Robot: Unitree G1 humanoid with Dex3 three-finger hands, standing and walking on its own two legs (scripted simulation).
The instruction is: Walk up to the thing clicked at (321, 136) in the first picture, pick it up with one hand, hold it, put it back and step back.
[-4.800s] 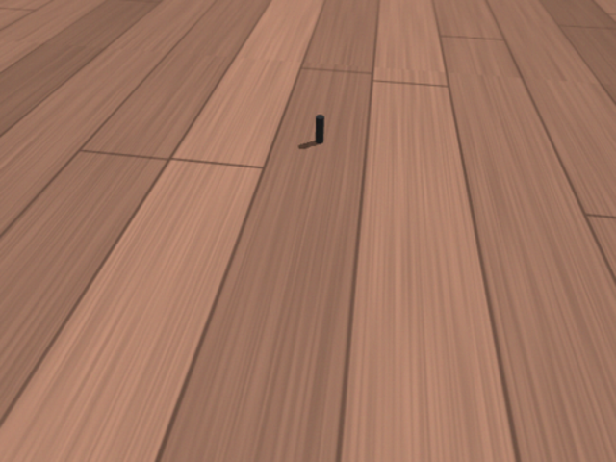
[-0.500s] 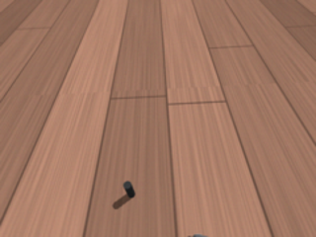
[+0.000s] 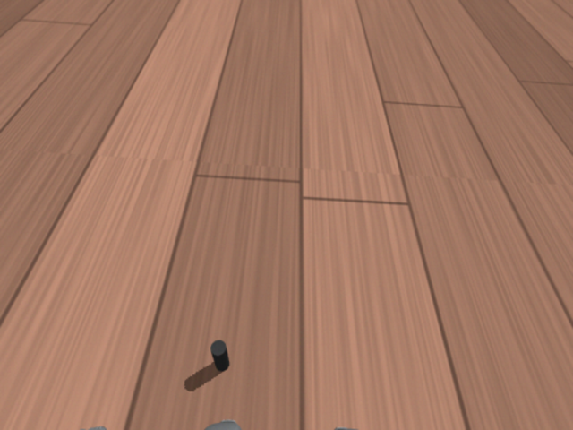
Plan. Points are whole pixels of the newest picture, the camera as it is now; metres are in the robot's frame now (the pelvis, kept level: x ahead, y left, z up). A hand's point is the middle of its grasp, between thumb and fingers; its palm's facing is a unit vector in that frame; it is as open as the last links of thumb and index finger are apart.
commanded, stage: walk up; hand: left
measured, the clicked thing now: (220, 356) +0.43 +0.19 -0.67
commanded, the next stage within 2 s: none
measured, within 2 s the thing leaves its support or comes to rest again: neither
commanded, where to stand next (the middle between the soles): +0.10 -0.02 m, yaw +1 degrees
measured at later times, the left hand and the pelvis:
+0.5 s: hand out of the picture +0.05 +0.25 -0.13, palm faces -0.01 -0.93 -0.37, open 7.4 cm; pelvis +0.01 -0.02 +0.02, yaw +0 degrees
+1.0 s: hand out of the picture +0.13 +0.24 -0.13, palm faces -0.06 -0.94 -0.33, open 7.4 cm; pelvis +0.03 -0.01 +0.03, yaw -1 degrees
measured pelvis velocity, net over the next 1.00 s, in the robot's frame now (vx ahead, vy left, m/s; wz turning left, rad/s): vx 0.03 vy -0.01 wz -0.02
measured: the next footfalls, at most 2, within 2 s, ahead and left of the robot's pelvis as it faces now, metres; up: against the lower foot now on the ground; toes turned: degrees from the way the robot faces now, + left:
right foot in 0.16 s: +0.01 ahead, -0.15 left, +0.00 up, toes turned -1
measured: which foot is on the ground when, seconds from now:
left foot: down 0.00-1.00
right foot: up 0.00-0.14, down 0.16-1.00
